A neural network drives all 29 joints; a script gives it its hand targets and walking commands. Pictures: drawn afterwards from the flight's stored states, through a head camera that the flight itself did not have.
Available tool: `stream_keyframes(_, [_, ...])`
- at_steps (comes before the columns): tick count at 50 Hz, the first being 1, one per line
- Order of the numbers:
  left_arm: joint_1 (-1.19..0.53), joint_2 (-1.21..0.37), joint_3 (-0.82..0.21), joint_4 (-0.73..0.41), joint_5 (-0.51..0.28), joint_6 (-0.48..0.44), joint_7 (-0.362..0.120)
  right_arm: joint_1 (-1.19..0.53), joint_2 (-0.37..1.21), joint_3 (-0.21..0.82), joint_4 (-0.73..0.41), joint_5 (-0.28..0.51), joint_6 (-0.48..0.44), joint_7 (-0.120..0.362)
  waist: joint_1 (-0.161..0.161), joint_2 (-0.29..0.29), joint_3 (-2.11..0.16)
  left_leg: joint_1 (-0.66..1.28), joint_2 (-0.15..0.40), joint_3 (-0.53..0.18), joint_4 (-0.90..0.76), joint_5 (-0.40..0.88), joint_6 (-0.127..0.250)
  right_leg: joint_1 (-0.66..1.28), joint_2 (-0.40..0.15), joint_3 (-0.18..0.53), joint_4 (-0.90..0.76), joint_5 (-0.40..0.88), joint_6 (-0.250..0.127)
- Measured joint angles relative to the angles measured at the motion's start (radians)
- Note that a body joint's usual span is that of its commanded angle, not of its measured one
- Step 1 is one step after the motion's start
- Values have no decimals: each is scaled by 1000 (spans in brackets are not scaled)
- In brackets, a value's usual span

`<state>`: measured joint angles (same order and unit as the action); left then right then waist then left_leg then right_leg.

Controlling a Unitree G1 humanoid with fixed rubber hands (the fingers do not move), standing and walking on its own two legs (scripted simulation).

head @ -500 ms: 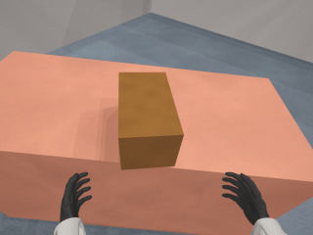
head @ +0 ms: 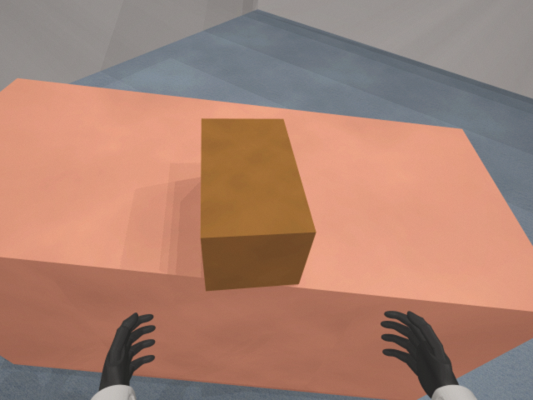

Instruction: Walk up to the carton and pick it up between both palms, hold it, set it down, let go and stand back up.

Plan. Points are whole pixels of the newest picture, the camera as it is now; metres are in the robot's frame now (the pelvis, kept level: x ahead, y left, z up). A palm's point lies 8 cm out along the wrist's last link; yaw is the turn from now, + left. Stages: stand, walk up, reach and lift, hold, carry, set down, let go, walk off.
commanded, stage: set down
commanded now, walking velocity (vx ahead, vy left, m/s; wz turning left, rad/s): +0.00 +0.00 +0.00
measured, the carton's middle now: (247, 197) +0.49 +0.03 +0.02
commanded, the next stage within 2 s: let go in 1.14 s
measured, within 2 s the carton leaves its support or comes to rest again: neither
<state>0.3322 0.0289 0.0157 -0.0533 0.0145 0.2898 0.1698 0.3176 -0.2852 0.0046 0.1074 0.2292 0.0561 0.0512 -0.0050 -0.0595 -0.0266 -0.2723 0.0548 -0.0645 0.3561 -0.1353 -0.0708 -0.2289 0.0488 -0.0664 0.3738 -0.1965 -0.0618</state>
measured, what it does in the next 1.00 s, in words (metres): stands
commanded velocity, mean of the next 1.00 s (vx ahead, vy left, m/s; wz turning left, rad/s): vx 0.00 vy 0.00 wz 0.00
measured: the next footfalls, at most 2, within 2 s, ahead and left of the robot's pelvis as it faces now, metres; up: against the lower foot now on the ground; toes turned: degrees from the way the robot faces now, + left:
none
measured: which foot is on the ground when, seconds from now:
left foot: down 0.00-1.00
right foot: down 0.00-1.00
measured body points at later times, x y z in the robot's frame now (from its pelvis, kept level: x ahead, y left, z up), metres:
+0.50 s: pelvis +0.01 +0.01 +0.00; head +0.02 +0.03 +0.45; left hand +0.18 +0.21 -0.06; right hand +0.18 -0.22 -0.03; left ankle +0.03 +0.16 -0.74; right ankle +0.00 -0.08 -0.74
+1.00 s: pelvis +0.01 +0.01 +0.00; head +0.05 +0.04 +0.45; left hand +0.19 +0.22 -0.09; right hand +0.17 -0.21 -0.07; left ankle +0.03 +0.16 -0.74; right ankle +0.00 -0.08 -0.74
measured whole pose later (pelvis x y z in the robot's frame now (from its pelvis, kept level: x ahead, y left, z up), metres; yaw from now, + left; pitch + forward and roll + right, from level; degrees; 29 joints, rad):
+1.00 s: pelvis +0.01 +0.01 +0.00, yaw +0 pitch +3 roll +0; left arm 0.24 0.16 0.02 0.36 0.01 0.16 0.04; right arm 0.27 -0.18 0.02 0.51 0.04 -0.11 0.00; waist 0.00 -0.06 0.01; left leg -0.27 0.03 -0.06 0.36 -0.15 -0.06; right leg -0.22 0.03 -0.07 0.37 -0.21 -0.05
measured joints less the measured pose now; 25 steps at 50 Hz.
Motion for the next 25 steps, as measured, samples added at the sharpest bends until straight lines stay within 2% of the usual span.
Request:
stream_keyframes(10, [22, 25, 0, 55, 0, -72, -38, 27, 18, 11, 61, -22, -50, -9, 0, 0, 2, 0, -5, 0, 0, -11, 1, 4, -5, 0, -7, -7, 0])
stream_keyframes(20, [30, 54, 0, 171, 0, -127, -68, 34, 29, 17, 163, -51, -113, -10, 0, 0, 2, 1, -10, 0, 0, -9, 5, 5, -9, 0, -6, -7, 4])
stream_keyframes(25, [9, 79, 0, 224, 0, -142, -80, 33, 53, 17, 179, -94, -121, -18, 0, 0, 2, 3, -13, 0, 0, -6, 8, 5, -12, 0, -2, -7, 6])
